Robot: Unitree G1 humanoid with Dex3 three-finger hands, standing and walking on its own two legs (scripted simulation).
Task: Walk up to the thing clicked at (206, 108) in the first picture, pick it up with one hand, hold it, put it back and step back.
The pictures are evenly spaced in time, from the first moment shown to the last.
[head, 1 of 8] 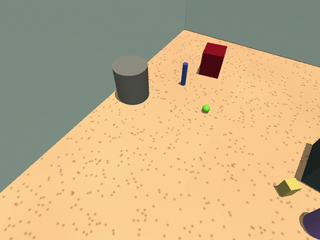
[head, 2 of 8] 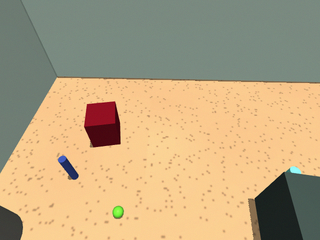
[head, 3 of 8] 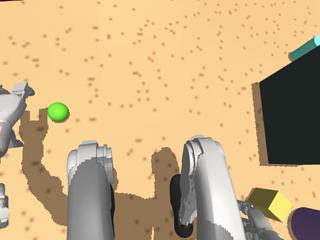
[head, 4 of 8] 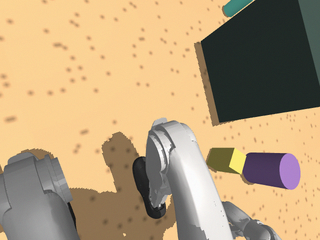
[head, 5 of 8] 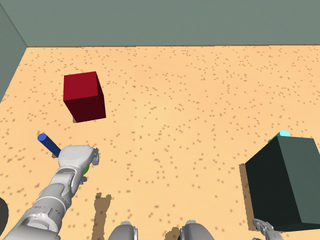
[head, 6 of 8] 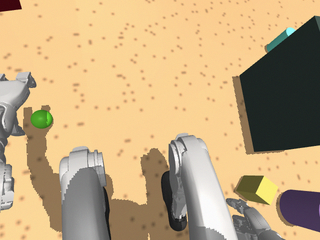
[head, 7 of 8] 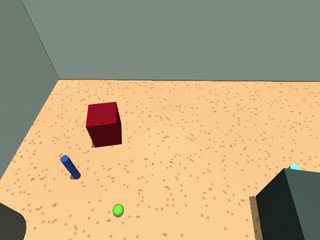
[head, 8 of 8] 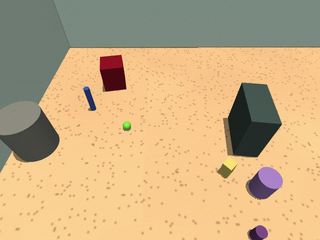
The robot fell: no
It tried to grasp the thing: yes
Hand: left
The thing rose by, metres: 0.69
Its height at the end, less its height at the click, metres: +0.00
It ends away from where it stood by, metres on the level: 0.01
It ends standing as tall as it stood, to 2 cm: yes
